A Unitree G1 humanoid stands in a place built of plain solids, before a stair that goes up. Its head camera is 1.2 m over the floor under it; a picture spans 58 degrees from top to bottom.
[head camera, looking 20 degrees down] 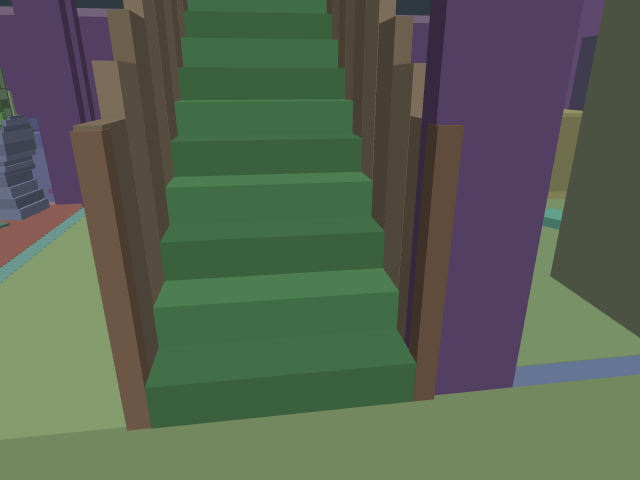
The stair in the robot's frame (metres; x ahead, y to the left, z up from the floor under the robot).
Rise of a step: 0.18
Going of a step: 0.25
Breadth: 1.01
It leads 8 degrees to the left of straight ahead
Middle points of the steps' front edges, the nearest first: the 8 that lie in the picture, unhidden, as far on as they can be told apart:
1.33 0.12 0.18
1.58 0.16 0.37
1.83 0.20 0.55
2.08 0.23 0.73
2.32 0.27 0.92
2.57 0.30 1.10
2.82 0.34 1.28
3.07 0.38 1.47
